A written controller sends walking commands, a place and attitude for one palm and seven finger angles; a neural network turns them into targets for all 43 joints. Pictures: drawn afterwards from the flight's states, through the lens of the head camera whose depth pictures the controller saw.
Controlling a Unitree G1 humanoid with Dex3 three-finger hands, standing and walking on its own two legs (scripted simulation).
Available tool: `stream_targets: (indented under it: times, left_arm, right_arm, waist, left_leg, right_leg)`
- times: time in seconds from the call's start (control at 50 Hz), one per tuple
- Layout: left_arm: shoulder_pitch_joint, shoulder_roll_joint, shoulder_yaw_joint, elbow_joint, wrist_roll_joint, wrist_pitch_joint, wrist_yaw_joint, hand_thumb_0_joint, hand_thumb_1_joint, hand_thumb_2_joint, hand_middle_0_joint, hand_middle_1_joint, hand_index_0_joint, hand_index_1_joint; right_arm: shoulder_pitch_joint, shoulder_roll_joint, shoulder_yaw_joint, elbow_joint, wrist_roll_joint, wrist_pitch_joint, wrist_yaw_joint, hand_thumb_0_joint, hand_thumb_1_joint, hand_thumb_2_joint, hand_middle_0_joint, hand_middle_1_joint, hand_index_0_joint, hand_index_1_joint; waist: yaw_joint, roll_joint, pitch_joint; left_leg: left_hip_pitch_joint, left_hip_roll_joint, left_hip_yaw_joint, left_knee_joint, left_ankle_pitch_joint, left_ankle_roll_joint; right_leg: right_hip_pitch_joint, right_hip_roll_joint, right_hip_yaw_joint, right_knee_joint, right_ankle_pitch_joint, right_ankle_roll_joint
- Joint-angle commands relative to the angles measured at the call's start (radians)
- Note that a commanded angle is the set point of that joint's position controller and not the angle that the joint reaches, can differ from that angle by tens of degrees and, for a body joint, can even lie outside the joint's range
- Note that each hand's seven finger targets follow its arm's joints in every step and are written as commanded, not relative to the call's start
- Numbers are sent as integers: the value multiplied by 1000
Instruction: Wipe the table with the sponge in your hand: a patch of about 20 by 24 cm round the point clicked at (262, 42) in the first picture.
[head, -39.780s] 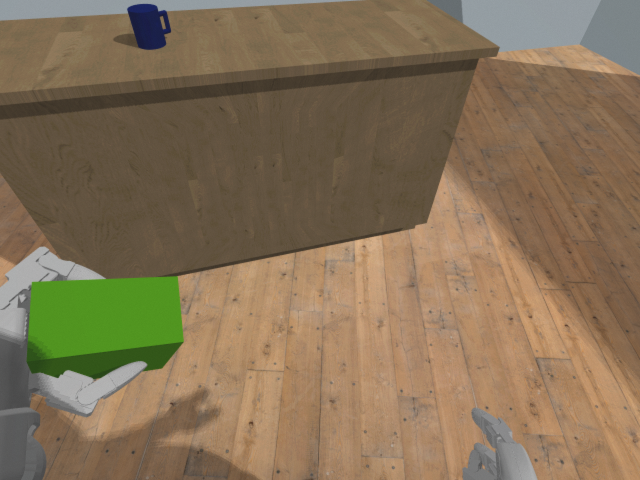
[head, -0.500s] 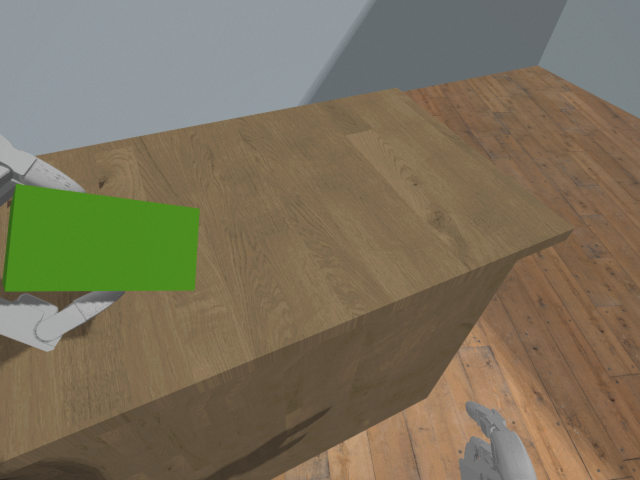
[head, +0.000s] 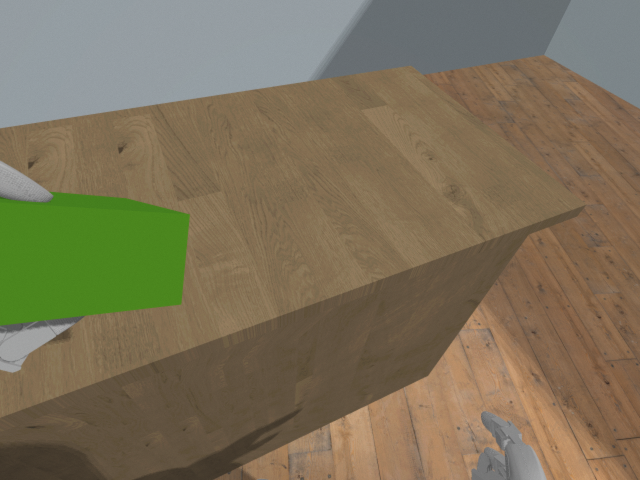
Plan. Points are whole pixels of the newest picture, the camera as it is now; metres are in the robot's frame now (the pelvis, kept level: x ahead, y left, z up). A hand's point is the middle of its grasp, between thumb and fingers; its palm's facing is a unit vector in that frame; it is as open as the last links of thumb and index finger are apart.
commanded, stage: step back with the hand held close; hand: left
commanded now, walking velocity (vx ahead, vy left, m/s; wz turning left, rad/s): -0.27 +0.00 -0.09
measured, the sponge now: (96, 244) +0.23 +0.19 +0.26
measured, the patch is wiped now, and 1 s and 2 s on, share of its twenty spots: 1.00 1.00 1.00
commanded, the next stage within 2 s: stop stepping back and stand still in 0.70 s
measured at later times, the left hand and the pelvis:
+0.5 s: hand out of the picture +0.14 +0.19 +0.29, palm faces +0.38 -0.79 -0.48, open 10.2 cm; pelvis -0.09 -0.01 +0.01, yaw -3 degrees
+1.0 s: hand out of the picture -0.04 +0.19 +0.30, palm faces +0.48 -0.83 -0.30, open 10.2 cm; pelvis -0.26 -0.03 -0.01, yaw -2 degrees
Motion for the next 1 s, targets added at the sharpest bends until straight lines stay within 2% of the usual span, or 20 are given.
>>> stream_targets:
  times: [0.0,0.06,0.12,0.2,0.24,0.28,0.34,0.36,0.4,0.46,0.52,0.64,0.66,0.7,0.74,0.78,0.82,0.9,0.94,0.98]
  left_arm:
    - [-360,150,92,-18,-1,-33,52,0,100,1300,-1200,-1600,-1200,-1600]
    - [-413,120,36,174,-1,2,30,0,100,1300,-1200,-1600,-1200,-1600]
    - [-440,50,-62,204,-8,10,-7,0,100,1300,-1200,-1600,-1200,-1600]
    - [-426,92,-76,18,-2,-18,-27,0,100,1300,-1200,-1600,-1200,-1600]
    - [-264,136,-4,-117,-20,-35,-28,0,100,1300,-1200,-1600,-1200,-1600]
    - [-119,215,111,-252,-34,-70,-24,0,100,1300,-1200,-1600,-1200,-1600]
    - [-19,234,189,-332,-56,-71,-5,0,100,1300,-1200,-1600,-1200,-1600]
    - [-27,220,195,-333,-62,-72,4,0,100,1300,-1200,-1600,-1200,-1600]
    - [-95,206,195,-299,-64,-85,19,0,100,1300,-1200,-1600,-1200,-1600]
    - [-185,203,184,-90,-45,-73,34,0,100,1300,-1200,-1600,-1200,-1600]
    - [-251,167,127,-3,-20,-41,26,0,100,1300,-1200,-1600,-1200,-1600]
    - [-210,102,18,-17,-28,2,-8,0,100,1300,-1200,-1600,-1200,-1600]
    - [-193,124,32,-44,-23,-5,-8,0,100,1300,-1200,-1600,-1200,-1600]
    - [-181,219,82,-143,-14,-40,1,0,100,1300,-1200,-1600,-1200,-1600]
    - [-149,206,92,-165,-27,-58,-19,0,100,1300,-1200,-1600,-1200,-1600]
    - [-125,202,139,-207,-40,-55,-25,0,100,1300,-1200,-1600,-1200,-1600]
    - [-121,201,156,-129,-43,-36,3,0,100,1300,-1200,-1600,-1200,-1600]
    - [-237,158,98,37,-54,1,35,0,100,1300,-1200,-1600,-1200,-1600]
    - [-375,173,89,60,-49,4,31,0,100,1300,-1200,-1600,-1200,-1600]
    - [-505,188,52,131,-7,20,28,0,100,1300,-1200,-1600,-1200,-1600]
  right_arm:
    - [-65,-126,-60,-128,-4,-92,-10,0,-900,-900,200,300,200,300]
    - [-44,-109,-50,-101,5,-96,1,0,-900,-900,200,300,200,300]
    - [-80,-118,-31,-113,13,-93,9,0,-900,-900,200,300,200,300]
    - [-178,-104,-23,-145,16,-62,23,0,-900,-900,200,300,200,300]
    - [-181,-102,-54,-174,45,-35,25,0,-900,-900,200,300,200,300]
    - [-227,-62,-38,-189,38,-26,31,0,-900,-900,200,300,200,300]
    - [-176,-53,-28,-166,22,-16,29,0,-900,-900,200,300,200,300]
    - [-164,-86,-50,-171,16,-23,21,0,-900,-900,200,300,200,300]
    - [-126,-94,-80,-143,0,-58,21,0,-900,-900,200,300,200,300]
    - [-21,-103,-90,-65,1,-102,25,0,-900,-900,200,300,200,300]
    - [-30,-120,-98,-67,17,-119,26,0,-900,-900,200,300,200,300]
    - [-133,-150,-58,-145,24,-118,34,0,-900,-900,200,300,200,300]
    - [-135,-145,-53,-153,22,-119,37,0,-900,-900,200,300,200,300]
    - [-160,-93,-48,-163,22,-129,37,0,-900,-900,200,300,200,300]
    - [-162,-66,-56,-117,38,-130,45,0,-900,-900,200,300,200,300]
    - [-182,-45,-48,-138,35,-102,46,0,-900,-900,200,300,200,300]
    - [-138,-59,-40,-144,36,-77,26,0,-900,-900,200,300,200,300]
    - [-69,-124,-64,-112,22,-70,-6,0,-900,-900,200,300,200,300]
    - [-72,-168,-55,-125,25,-85,-4,0,-900,-900,200,300,200,300]
    - [-78,-125,-46,-110,36,-99,11,0,-900,-900,200,300,200,300]
  waist:
    - [-14,297,-145]
    - [-3,149,-113]
    - [6,160,-104]
    - [-4,-23,-157]
    - [3,-168,-197]
    - [20,-116,-172]
    - [-13,37,-207]
    - [-10,164,-240]
    - [-19,399,-275]
    - [-26,282,-339]
    - [-24,225,-294]
    - [9,192,-128]
    - [16,104,-127]
    - [21,-219,-137]
    - [8,-269,-194]
    - [-12,-139,-188]
    - [-16,17,-169]
    - [-43,66,-149]
    - [-41,350,-54]
    - [-50,340,-9]
  left_leg:
    - [-9,285,-303,-403,-201,61]
    - [182,285,-258,-306,73,62]
    - [233,249,-215,-245,226,31]
    - [148,129,-55,4,126,-40]
    - [171,82,-9,172,-6,-62]
    - [116,67,-11,290,-137,-67]
    - [86,123,-37,-115,70,-60]
    - [147,205,-123,-250,367,-25]
    - [389,416,-285,-264,882,67]
    - [543,359,-167,-195,950,65]
    - [528,328,-121,-189,868,58]
    - [60,272,-94,-217,111,10]
    - [19,229,-68,-95,-22,-10]
    - [-65,30,59,446,-306,-88]
    - [-35,74,-47,706,-233,-90]
    - [13,107,-28,652,-143,-92]
    - [145,133,-10,328,-182,-64]
    - [329,108,42,-162,-187,-11]
    - [141,306,-254,-449,-402,101]
    - [30,340,-342,-474,-437,152]
  right_leg:
    - [99,-27,75,272,-207,16]
    - [-21,-32,71,132,-231,28]
    - [58,-44,61,-135,-65,27]
    - [158,-269,202,-227,539,-55]
    - [112,-340,215,-253,451,-96]
    - [58,-377,218,-269,413,-127]
    - [186,-303,146,-42,595,-63]
    - [157,-185,86,79,469,-7]
    - [-115,-32,70,345,-273,36]
    - [-191,-19,93,431,-333,44]
    - [-129,-26,65,282,-227,55]
    - [258,-68,13,-117,89,46]
    - [281,-109,29,-224,202,31]
    - [177,-412,258,-354,563,-106]
    - [72,-441,220,-333,449,-125]
    - [14,-382,157,-283,294,-119]
    - [-52,-343,154,-240,75,-92]
    - [-75,-238,147,-176,-273,-43]
    - [-69,-13,-6,246,-249,32]
    - [-181,-43,73,623,-197,40]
